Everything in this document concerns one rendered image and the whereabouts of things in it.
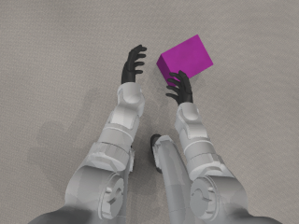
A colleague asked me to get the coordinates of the robot left forearm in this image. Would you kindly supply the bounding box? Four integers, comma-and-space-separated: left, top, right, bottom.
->
64, 82, 146, 200

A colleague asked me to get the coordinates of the robot left hand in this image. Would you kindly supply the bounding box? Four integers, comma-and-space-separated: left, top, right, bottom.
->
121, 44, 147, 84

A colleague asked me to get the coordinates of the robot right thigh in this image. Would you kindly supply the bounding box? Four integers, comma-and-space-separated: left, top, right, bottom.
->
152, 140, 206, 224

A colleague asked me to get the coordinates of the robot left upper arm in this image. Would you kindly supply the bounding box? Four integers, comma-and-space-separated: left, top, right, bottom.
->
27, 165, 124, 224

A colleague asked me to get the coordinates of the right robot foot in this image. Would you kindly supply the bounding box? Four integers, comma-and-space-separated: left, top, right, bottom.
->
150, 133, 162, 174

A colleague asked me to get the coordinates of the robot right forearm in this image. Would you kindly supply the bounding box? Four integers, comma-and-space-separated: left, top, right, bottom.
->
174, 102, 237, 181

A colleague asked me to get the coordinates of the carton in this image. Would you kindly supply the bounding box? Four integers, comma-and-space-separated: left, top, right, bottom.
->
156, 35, 214, 87

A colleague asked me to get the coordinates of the robot right hand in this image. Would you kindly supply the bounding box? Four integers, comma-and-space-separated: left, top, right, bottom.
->
165, 70, 193, 106

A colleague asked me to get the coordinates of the robot right upper arm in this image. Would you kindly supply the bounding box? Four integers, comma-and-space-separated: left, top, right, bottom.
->
190, 175, 282, 224

